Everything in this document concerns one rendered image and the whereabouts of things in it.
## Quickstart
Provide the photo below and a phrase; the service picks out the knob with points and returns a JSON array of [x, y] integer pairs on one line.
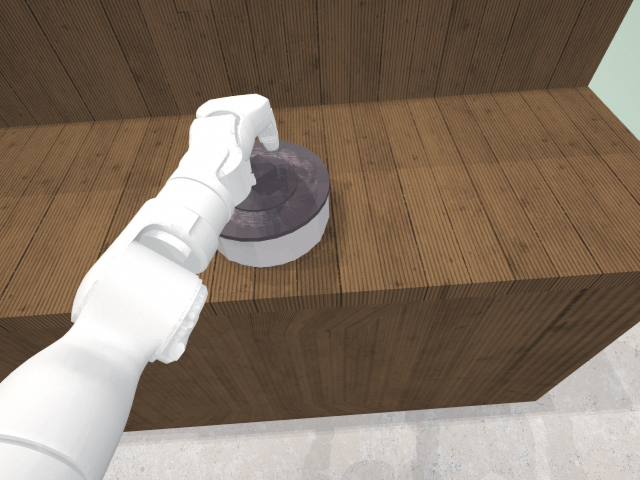
[[264, 171]]

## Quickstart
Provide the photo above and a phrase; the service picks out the table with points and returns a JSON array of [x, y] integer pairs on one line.
[[483, 240]]

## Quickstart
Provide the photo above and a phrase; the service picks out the robot left upper arm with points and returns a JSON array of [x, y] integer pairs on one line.
[[64, 410]]

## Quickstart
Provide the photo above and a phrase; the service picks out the left robot forearm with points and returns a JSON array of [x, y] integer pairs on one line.
[[185, 219]]

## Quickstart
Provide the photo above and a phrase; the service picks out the left robot hand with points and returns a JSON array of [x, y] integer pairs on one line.
[[257, 109]]

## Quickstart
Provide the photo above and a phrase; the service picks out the lid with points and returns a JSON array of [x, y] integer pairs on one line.
[[284, 204]]

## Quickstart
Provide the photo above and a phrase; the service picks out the pot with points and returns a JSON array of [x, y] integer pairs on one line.
[[280, 250]]

